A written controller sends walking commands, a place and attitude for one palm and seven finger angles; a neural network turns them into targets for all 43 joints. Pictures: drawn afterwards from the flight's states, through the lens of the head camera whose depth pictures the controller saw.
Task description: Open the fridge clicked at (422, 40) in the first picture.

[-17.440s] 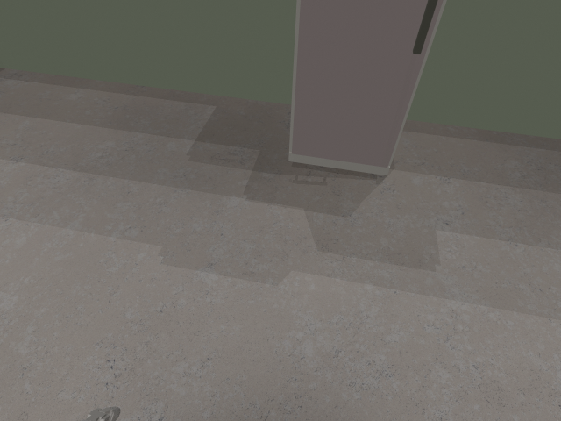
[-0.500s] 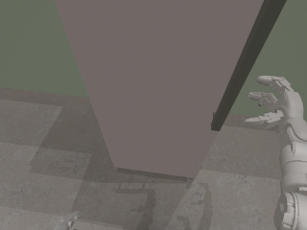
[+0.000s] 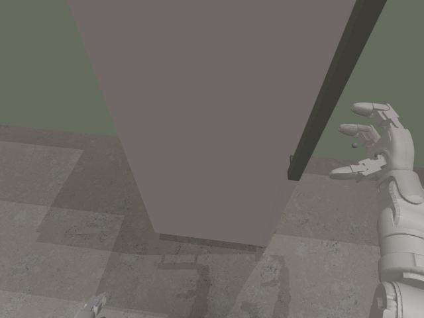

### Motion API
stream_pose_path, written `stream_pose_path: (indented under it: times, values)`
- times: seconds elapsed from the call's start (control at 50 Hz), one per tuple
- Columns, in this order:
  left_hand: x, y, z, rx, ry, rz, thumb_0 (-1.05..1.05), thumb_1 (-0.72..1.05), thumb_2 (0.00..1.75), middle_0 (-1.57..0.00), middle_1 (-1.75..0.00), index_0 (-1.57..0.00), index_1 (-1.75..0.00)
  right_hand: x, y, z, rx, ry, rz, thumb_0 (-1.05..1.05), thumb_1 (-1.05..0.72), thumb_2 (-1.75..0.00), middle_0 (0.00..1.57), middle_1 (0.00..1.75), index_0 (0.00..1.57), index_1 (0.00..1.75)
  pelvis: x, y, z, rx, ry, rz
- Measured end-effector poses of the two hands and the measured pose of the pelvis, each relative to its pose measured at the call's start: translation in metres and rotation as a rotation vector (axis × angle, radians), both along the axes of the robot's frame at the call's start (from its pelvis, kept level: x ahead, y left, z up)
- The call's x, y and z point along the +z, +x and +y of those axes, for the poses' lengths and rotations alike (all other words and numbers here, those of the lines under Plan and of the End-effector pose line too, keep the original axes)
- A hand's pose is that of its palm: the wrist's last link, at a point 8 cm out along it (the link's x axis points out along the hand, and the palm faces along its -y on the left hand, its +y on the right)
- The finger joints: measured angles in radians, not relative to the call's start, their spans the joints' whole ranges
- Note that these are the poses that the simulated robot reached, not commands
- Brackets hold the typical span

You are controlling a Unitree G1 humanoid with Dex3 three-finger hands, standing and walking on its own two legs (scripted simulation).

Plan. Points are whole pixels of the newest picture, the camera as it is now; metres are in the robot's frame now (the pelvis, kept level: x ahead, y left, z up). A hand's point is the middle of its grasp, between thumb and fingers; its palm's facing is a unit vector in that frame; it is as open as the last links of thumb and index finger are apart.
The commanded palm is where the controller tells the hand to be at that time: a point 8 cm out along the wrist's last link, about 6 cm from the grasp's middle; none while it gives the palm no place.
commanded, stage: move the hooked fingers beside the handle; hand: right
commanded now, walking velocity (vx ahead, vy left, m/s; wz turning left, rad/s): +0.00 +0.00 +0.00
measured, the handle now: (320, 102) +0.49 -0.16 +0.17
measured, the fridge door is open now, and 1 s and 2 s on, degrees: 0 0 0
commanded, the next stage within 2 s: feel for the door with the fingertips in 0.60 s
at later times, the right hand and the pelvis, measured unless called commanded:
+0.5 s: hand (352, 145) +0.42 -0.22 +0.12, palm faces +0.04 +1.00 +0.00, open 14.0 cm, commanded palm +0.39 -0.27 +0.12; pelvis +0.00 +0.00 +0.00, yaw +0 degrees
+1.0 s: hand (342, 147) +0.42 -0.20 +0.12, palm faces +0.01 +1.00 +0.04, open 14.0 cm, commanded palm +0.39 -0.25 +0.12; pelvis +0.00 -0.01 +0.00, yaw -1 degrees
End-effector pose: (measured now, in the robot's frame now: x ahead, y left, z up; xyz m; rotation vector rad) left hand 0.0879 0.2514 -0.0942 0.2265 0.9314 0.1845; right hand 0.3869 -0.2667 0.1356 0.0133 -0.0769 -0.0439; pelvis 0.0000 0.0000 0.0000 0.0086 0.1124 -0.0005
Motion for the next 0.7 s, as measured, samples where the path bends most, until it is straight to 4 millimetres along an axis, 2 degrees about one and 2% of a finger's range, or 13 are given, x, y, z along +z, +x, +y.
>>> stream_pose_path:
  times: [0.06,0.2,0.32,0.42,0.54,0.7]
  values:
    - [0.0,0.001,-0.001,-0.002,-0.002,-0.002,0.01,0.9,0.9,-0.2,-0.3,-0.2,-0.3,0.001,0.0,-0.003,-0.001,-0.007,0.023,-0.01,0.5,-0.3,0.3,1.2,0.3,1.2,0.0,0.0,0.001,-0.007,0.001,-0.005]
    - [-0.001,0.002,-0.001,-0.017,0.006,0.003,0.01,0.9,0.9,-0.2,-0.3,-0.2,-0.3,-0.016,0.001,-0.001,0.011,-0.013,0.114,-0.01,0.5,-0.3,0.3,1.2,0.3,1.2,-0.001,-0.006,0.0,-0.018,0.002,0.003]
    - [-0.001,-0.002,0.001,-0.012,0.021,0.016,0.01,0.9,0.9,-0.2,-0.3,-0.2,-0.3,-0.003,0.01,0.006,0.006,-0.002,0.024,-0.01,0.5,-0.3,0.3,1.2,0.3,1.2,-0.001,-0.006,0.001,-0.013,0.001,0.007]
    - [-0.001,-0.008,0.004,0.012,0.014,0.02,0.01,0.9,0.9,-0.2,-0.3,-0.2,-0.3,-0.002,0.017,-0.001,-0.002,-0.02,0.067,-0.01,0.5,-0.3,0.3,1.2,0.3,1.2,-0.001,-0.003,0.001,-0.007,0.0,0.014]
    - [-0.003,-0.016,0.006,0.02,0.011,0.048,0.01,0.9,0.9,-0.2,-0.3,-0.2,-0.3,-0.014,0.01,-0.006,0.004,-0.001,0.096,-0.01,0.5,-0.3,0.3,1.2,0.3,1.2,-0.001,-0.001,0.0,0.001,0.0,0.019]
    - [-0.001,-0.011,0.007,0.014,0.029,0.049,0.01,0.9,0.9,-0.2,-0.3,-0.2,-0.3,-0.012,0.005,-0.014,-0.013,-0.002,0.051,-0.01,0.5,-0.3,0.3,1.2,0.3,1.2,-0.001,-0.001,0.001,-0.007,0.004,0.013]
